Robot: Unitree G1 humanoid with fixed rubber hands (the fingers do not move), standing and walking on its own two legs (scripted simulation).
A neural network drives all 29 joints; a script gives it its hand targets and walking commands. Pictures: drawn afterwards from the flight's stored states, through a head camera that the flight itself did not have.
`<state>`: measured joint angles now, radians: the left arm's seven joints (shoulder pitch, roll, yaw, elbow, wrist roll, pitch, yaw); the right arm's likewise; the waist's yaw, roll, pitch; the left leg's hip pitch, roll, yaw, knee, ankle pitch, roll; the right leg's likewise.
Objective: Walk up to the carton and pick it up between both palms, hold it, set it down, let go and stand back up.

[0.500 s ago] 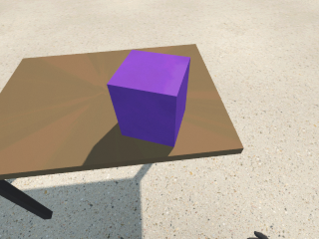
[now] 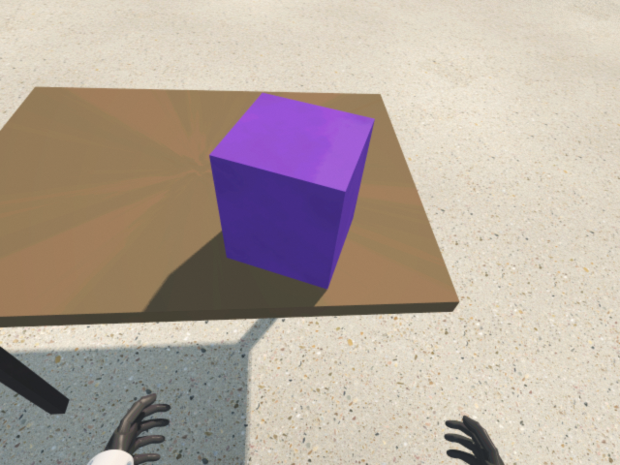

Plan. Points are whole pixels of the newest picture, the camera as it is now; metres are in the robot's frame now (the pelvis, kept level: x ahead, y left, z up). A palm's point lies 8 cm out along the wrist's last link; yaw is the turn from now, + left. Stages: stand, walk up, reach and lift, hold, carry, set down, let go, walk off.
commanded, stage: reach and lift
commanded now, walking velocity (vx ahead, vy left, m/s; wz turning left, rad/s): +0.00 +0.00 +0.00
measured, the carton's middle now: (295, 192) +0.58 +0.02 -0.01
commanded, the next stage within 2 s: none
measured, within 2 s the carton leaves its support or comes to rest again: neither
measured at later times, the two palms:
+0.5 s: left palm (90, 435) +0.18 +0.28 -0.06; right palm (444, 446) +0.16 -0.16 -0.06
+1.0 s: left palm (73, 404) +0.21 +0.30 -0.02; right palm (405, 408) +0.20 -0.11 -0.04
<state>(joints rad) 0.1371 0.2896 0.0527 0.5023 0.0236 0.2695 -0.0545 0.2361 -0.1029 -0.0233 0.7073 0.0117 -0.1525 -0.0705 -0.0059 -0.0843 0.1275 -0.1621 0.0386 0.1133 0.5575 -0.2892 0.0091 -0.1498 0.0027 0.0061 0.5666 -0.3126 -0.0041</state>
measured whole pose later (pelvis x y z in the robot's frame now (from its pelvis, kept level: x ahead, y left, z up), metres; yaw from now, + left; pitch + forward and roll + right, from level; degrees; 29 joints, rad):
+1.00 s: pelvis +0.02 +0.04 +0.00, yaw +2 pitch -5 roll -4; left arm 0.18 0.42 -0.06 0.33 -0.23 -0.13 -0.23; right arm 0.25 0.09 0.00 0.49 0.10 -0.39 -0.33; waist 0.04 0.03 0.15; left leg -0.18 0.03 0.08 0.65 -0.38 0.06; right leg -0.08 0.01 -0.01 0.47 -0.30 0.05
